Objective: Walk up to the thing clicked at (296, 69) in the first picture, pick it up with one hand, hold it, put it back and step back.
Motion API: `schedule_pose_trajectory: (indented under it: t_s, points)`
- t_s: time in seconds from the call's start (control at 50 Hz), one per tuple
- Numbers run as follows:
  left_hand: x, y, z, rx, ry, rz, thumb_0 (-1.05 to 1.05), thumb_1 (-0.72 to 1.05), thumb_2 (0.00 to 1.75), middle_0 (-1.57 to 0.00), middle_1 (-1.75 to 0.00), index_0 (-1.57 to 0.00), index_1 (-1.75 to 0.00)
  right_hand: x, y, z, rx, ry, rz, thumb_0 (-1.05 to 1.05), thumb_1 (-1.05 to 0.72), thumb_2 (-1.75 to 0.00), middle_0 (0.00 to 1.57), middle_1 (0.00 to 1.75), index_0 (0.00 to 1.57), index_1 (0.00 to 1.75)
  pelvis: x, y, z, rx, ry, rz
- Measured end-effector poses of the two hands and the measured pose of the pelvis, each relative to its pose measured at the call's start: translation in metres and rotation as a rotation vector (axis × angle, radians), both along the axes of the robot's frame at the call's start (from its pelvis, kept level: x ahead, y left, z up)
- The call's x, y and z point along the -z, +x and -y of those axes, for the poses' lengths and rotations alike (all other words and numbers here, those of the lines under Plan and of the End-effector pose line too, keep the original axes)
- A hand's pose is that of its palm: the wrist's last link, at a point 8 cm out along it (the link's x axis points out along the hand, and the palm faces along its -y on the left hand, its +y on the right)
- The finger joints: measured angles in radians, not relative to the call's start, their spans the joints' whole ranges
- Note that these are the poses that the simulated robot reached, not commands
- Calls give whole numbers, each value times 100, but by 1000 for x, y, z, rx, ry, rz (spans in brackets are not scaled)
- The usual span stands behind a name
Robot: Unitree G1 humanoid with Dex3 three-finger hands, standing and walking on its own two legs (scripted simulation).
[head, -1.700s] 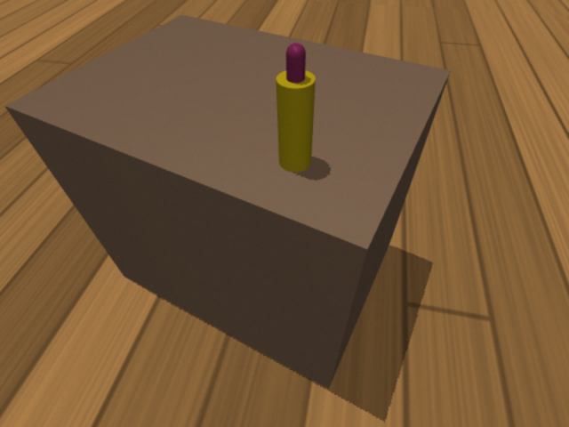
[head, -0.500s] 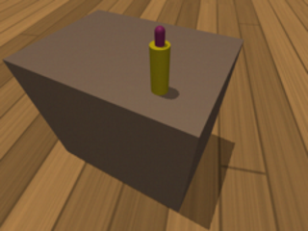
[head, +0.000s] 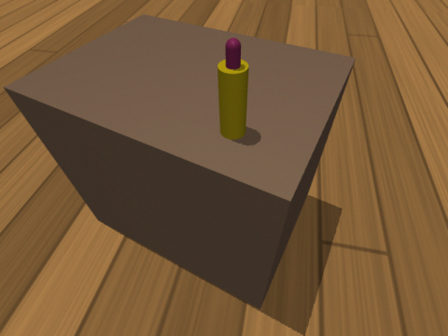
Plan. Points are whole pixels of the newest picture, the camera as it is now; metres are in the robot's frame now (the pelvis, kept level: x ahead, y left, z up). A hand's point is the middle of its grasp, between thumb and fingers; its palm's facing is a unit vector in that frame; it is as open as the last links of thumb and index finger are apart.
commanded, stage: stand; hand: left
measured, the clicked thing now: (233, 91) +0.60 +0.02 +0.13
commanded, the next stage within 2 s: walk up in 0.72 s
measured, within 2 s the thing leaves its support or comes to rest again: neither
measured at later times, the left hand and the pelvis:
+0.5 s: hand out of the picture +0.07 +0.25 -0.16, palm faces -0.02 -0.94 -0.35, open 7.4 cm; pelvis +0.00 +0.00 +0.00, yaw +0 degrees
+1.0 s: hand out of the picture +0.05 +0.35 -0.16, palm faces -0.13 -0.90 -0.42, open 7.4 cm; pelvis +0.03 +0.06 -0.02, yaw -7 degrees
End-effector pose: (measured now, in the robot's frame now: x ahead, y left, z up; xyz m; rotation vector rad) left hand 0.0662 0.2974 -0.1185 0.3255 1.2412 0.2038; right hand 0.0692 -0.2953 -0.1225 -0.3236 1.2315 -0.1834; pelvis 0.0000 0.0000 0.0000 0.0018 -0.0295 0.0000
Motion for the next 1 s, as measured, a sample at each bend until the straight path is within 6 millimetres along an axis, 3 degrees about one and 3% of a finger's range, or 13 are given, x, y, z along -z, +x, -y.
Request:
schedule_pose_trajectory:
  t_s: [0.76,0.84,0.92,1.0]
  points:
    - [1,-2,-1,6,1,8,1,91,89,-20,-30,-20,-30,-1,-2,4,4,-4,1,1,-90,-89,20,30,20,30,2,-1,-1,16,-4,1]
    - [-3,-13,-19,29,36,-3,0,91,89,-20,-30,-20,-30,-4,5,8,22,-21,43,1,-90,-89,20,30,20,30,5,3,-15,70,-15,-2]
    - [-5,-21,-51,43,71,-62,0,90,89,-20,-30,-21,-30,-8,11,3,37,-47,66,1,-90,-89,20,30,20,30,9,12,-36,103,-27,1]
    - [5,-10,-88,70,89,-101,1,90,89,-20,-30,-21,-30,-7,13,-15,75,-82,71,1,-90,-89,20,30,20,30,20,26,-62,128,-28,4]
